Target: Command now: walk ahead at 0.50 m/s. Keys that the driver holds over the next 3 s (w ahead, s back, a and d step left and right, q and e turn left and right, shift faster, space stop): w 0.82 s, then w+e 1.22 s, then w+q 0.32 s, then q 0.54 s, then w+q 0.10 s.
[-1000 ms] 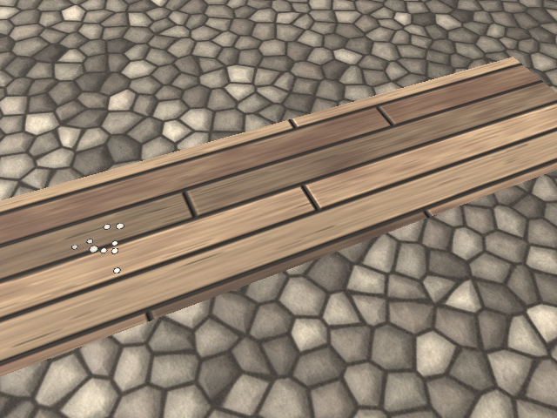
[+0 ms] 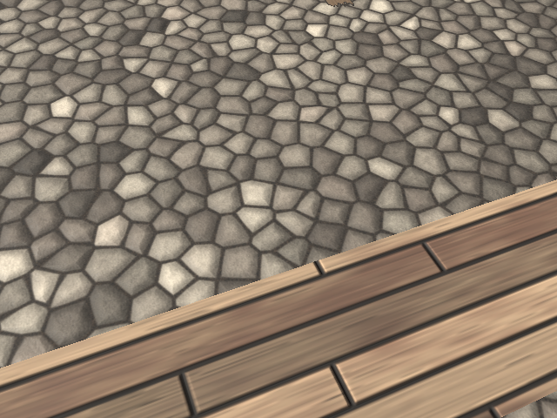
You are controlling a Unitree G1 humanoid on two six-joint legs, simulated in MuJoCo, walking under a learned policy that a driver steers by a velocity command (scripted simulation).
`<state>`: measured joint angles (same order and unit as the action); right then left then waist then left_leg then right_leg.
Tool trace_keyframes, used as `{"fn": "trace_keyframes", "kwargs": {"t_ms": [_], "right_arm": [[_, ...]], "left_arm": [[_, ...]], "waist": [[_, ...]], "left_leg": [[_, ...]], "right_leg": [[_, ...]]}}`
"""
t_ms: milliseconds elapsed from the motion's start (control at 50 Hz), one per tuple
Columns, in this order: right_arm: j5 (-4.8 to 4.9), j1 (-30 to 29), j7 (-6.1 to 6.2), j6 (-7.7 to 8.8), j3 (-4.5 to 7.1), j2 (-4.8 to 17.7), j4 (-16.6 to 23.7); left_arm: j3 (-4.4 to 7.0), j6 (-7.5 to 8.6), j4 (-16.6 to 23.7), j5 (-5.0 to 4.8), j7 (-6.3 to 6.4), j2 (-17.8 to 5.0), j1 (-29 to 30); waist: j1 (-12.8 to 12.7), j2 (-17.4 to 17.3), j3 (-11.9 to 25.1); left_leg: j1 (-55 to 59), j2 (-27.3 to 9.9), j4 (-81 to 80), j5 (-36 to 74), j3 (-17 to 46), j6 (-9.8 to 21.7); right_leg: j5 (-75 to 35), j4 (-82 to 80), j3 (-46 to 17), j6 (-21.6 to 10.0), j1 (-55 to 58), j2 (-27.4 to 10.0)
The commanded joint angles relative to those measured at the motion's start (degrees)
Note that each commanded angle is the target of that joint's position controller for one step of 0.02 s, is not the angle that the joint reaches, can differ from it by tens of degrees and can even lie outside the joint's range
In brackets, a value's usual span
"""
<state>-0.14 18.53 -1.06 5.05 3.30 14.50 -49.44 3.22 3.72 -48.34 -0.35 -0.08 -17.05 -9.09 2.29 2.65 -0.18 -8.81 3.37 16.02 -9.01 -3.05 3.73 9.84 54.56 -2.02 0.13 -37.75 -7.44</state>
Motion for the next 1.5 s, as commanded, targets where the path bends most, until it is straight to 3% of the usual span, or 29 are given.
{"fn": "trace_keyframes", "kwargs": {"t_ms": [20, 160, 240, 260, 280, 300, 320, 380, 460, 600, 700, 760, 800, 820, 840, 860, 880, 920, 1000, 1220, 1280, 1320, 1340, 1360, 1380, 1400, 1420, 1440, 1500], "right_arm": [[0.30, -2.7, 0.81, 0.85, 1.93, 9.0, 3.2], [1.34, 3.2, 1.32, -0.54, 2.45, 10.8, -0.8], [1.47, 0.8, 1.77, -1.83, 2.59, 11.2, -1.1], [0.81, 1.3, 1.92, -1.94, 1.65, 9.0, -0.5], [0.24, 7.5, 1.51, -0.94, -0.15, 3.5, 0.8], [0.46, 6.8, 1.24, 0.41, -0.31, 3.8, 0.1], [2.06, 2.1, 0.79, 1.25, 1.07, 8.8, 1.2], [1.26, -3.7, 1.34, 0.79, 1.47, 8.3, 2.4], [0.61, -3.3, 1.67, -1.21, 1.15, 5.4, 2.2], [0.67, -16.3, 0.66, -0.45, 0.24, 3.3, 5.5], [1.22, -22.3, -0.90, 0.22, 0.00, 4.1, 8.1], [1.12, -17.2, -1.32, 0.63, 0.98, 6.8, 7.2], [0.43, 0.3, -0.53, 0.58, 3.51, 12.0, 2.1], [-0.31, 6.9, -0.18, 0.16, 4.99, 18.0, 0.8], [0.48, 7.6, -0.26, -0.07, 3.73, 13.8, 0.6], [0.63, 3.6, -0.10, 0.05, 2.68, 10.9, 1.1], [0.38, -0.8, 0.11, 0.12, 2.13, 9.1, 2.2], [-0.47, -6.9, -0.07, 0.87, 1.05, 5.4, 2.4], [-1.08, -7.4, 0.27, 1.98, 1.57, 6.4, 0.7], [0.29, -0.2, 2.38, -0.29, 2.49, 9.6, -2.9], [0.90, -1.6, 2.80, -1.76, 3.15, 11.4, -2.3], [1.06, -3.1, 3.26, -2.72, 3.53, 12.8, -1.6], [1.20, -4.1, 3.38, -2.80, 3.28, 12.6, -1.1], [-0.80, -2.3, 3.08, -1.98, 1.85, 8.2, 0.3], [-0.59, 0.9, 1.94, 0.31, -0.04, 2.7, 3.2], [1.75, -6.1, 0.89, 2.70, 1.05, 8.1, 4.0], [3.07, -9.8, 0.49, 3.79, 1.18, 8.8, 5.4], [2.16, -10.1, 0.87, 4.06, 1.14, 8.0, 4.8], [0.00, -8.1, 1.25, 2.03, 2.12, 8.5, 4.4]], "left_arm": [[0.28, 0.42, 3.2, 0.25, -0.22, -1.9, 1.6], [-0.20, 1.33, 6.9, -0.59, -1.92, -2.3, 11.8], [1.73, 1.88, 4.3, -0.26, -2.18, -6.2, 0.9], [3.18, 1.86, 1.6, 0.08, -1.68, -9.6, -9.0], [4.64, 1.43, 0.5, 0.87, -1.32, -15.6, -15.7], [3.70, 1.16, 0.1, -0.06, -1.54, -12.4, -17.3], [2.57, 1.24, 0.6, -0.34, -1.49, -9.3, -13.8], [1.08, 1.56, 2.4, 0.91, -1.56, -4.4, -3.6], [1.46, 2.50, 1.2, 0.66, -1.32, -5.5, -3.9], [1.85, 1.70, -1.8, -0.24, 0.18, -7.2, -9.9], [2.30, 0.30, -4.4, -0.77, 0.44, -7.9, -13.7], [2.78, -0.51, -4.5, -0.96, 0.76, -9.1, -11.7], [1.66, -0.92, -3.4, -0.29, 0.96, -6.5, -11.0], [-0.29, 0.14, -2.2, 0.34, 0.43, -0.3, -17.4], [-0.26, 1.50, -3.2, -0.24, 0.13, -1.3, -16.3], [1.18, 2.34, -1.9, -2.19, -0.23, -6.2, -11.4], [1.21, 2.54, -0.9, -2.77, -0.13, -6.5, -7.7], [1.89, 1.27, -1.2, -1.73, 0.51, -5.5, -7.0], [1.85, -1.28, -1.4, -1.47, 0.76, -2.1, -8.1], [0.63, -0.78, 6.5, -0.66, -2.45, 0.3, 9.0], [1.38, -0.99, 8.5, -0.80, -3.49, -1.5, 7.9], [3.29, -1.28, 7.2, -1.06, -3.49, -5.0, -1.2], [5.20, -1.37, 5.0, -1.16, -2.73, -8.4, -10.5], [6.63, -1.97, 3.7, -1.20, -1.29, -13.9, -16.6], [6.47, -1.23, 5.5, -1.24, -1.55, -16.2, -13.7], [4.99, -0.79, 5.8, -0.78, -1.80, -11.1, -14.8], [4.33, -0.22, 5.8, -0.61, -1.66, -8.6, -12.6], [3.82, 0.18, 6.5, -0.66, -1.72, -7.1, -8.5], [2.94, 0.34, 8.6, -0.03, -0.92, -5.0, -3.4]], "waist": [[-1.5, -5.9, -1.2], [1.6, -6.3, -3.5], [-5.3, -7.2, 2.8], [-8.8, -4.6, 10.1], [-7.7, 8.0, 18.7], [-8.7, 12.9, 22.3], [-8.7, 8.2, 14.7], [-3.8, 2.5, 2.8], [-1.5, 1.9, 0.8], [-5.4, 0.6, -2.4], [-6.7, 1.0, -4.4], [-2.8, 2.6, -1.1], [4.8, -0.5, 10.8], [3.4, -13.6, 19.4], [4.4, -17.0, 22.8], [4.4, -12.9, 14.2], [3.0, -9.5, 8.6], [-0.9, -8.6, 2.2], [-3.1, -7.5, -0.6], [2.2, -4.2, -5.8], [-0.3, -6.5, -3.5], [-6.0, -8.1, 2.4], [-11.0, -6.3, 7.2], [-10.8, 4.7, 12.4], [-5.3, 13.3, 19.7], [-9.4, 4.9, 18.9], [-8.9, 2.6, 11.6], [-5.7, -3.3, 6.5], [-1.4, -2.0, 3.0]], "left_leg": [[-1.4, -14.4, -9.5, 10.0, 8.6, 9.2], [7.7, -17.4, -5.6, 9.0, 7.6, 7.2], [10.1, -15.8, 8.6, 28.7, 5.4, 4.0], [3.3, -12.6, 21.9, 25.5, 2.7, 2.1], [-19.8, -4.2, 44.9, 5.3, -0.5, -2.4], [-30.0, -0.4, 54.9, -24.1, 7.0, -2.8], [-35.8, -4.0, 59.7, -22.2, 9.5, -1.8], [-30.7, -11.1, 51.2, -9.3, 7.1, -1.1], [-28.1, -12.2, 44.0, -2.9, 6.6, -2.9], [-28.2, -9.7, 21.3, 14.9, 3.7, -4.2], [-29.3, -8.3, 14.3, 10.8, 3.8, -2.3], [-20.3, -5.7, 12.1, 5.0, 1.8, 0.2], [6.4, -7.9, 13.3, 7.1, 4.3, 4.2], [29.5, -22.6, 11.3, -0.7, 29.4, 13.3], [32.3, -26.4, 2.5, -7.7, 44.1, 15.2], [25.5, -25.0, 1.4, -11.4, 36.6, 12.0], [17.1, -23.0, 0.1, -9.8, 28.6, 9.8], [3.7, -18.9, -4.6, -3.9, 18.1, 7.2], [-2.1, -17.7, -9.3, 5.4, 8.1, 7.4], [12.7, -19.4, -7.1, 18.0, -6.3, 4.9], [16.8, -20.4, 0.9, 39.2, -8.5, 3.3], [15.6, -19.4, 15.2, 54.0, -9.8, 1.7], [8.8, -16.8, 28.4, 48.7, -10.9, -0.4], [-7.8, -12.5, 47.2, 15.5, -10.7, -2.9], [-29.6, 0.4, 64.9, -24.7, 0.3, -5.6], [-36.2, -3.0, 66.6, -22.6, 9.0, -3.8], [-38.4, -5.5, 63.7, -17.8, 8.3, -2.3], [-35.5, -8.2, 57.8, -13.7, 8.1, -2.2], [-26.6, -10.6, 48.2, -9.4, 7.7, -4.3]], "right_leg": [[-10.1, -9.4, -0.3, 0.8, -0.1, -0.6], [-11.4, -23.4, 1.0, -1.2, 1.2, 2.4], [-5.7, -27.3, 4.7, -5.0, 17.8, 6.5], [-7.9, -25.1, 1.2, -7.4, 33.2, 3.1], [-1.1, -26.8, -22.8, -16.1, 56.2, -11.3], [6.2, -36.0, -39.5, -19.0, 60.4, -15.2], [10.9, -37.1, -33.5, -16.2, 54.9, -13.4], [1.4, -41.9, -16.9, -12.8, 32.9, -7.5], [-7.0, -46.9, -9.6, -13.9, 27.0, -5.8], [-10.1, -48.2, -1.4, -11.4, 30.3, -3.3], [-12.0, -44.4, -2.1, -10.8, 39.2, -7.1], [-26.4, -37.4, -1.6, -9.0, 42.1, -7.7], [-28.8, -15.2, 2.8, -5.8, 32.5, -2.1], [-5.9, 8.0, 5.4, -1.4, 8.7, 7.0], [23.2, 17.5, -2.7, -1.3, -0.5, 10.2], [21.1, 21.8, -5.2, -2.5, -6.0, 6.7], [15.9, 20.1, -3.6, -3.2, -6.0, 3.5], [8.3, 13.0, -3.6, -3.0, -0.4, -0.4], [1.0, 8.9, -4.7, -1.6, 1.1, -0.8], [-11.9, -17.7, 2.7, -2.8, -4.6, 1.7], [-3.3, -18.8, 6.9, -5.4, 0.6, 5.2], [0.9, -19.1, 9.5, -8.1, 13.6, 9.6], [-2.8, -23.6, 7.9, -10.5, 28.3, 11.2], [-5.5, -23.6, -9.9, -14.4, 45.2, -0.1], [5.1, -34.0, -43.9, -26.6, 60.9, -12.0], [6.7, -38.1, -42.2, -23.7, 60.6, -11.3], [3.7, -38.0, -33.3, -21.1, 54.2, -9.3], [-2.2, -38.3, -26.5, -19.0, 44.7, -6.6], [-12.4, -41.2, -18.8, -17.8, 30.7, -2.8]]}}
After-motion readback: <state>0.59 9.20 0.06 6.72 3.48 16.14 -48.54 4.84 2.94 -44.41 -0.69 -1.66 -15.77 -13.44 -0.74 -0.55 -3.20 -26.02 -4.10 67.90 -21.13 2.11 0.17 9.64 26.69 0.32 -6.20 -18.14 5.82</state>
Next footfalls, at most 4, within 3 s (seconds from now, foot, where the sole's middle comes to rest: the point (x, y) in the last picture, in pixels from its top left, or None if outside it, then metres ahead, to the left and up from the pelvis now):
0.26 right None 0.32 -0.16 -0.78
0.80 left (239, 369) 0.62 0.08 -0.78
1.34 right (333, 275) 0.89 -0.18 -0.78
1.82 left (298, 186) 1.24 -0.10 -0.78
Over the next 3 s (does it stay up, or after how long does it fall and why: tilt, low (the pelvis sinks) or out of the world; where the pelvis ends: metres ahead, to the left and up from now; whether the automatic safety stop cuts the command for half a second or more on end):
stays up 1.41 -0.39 -0.01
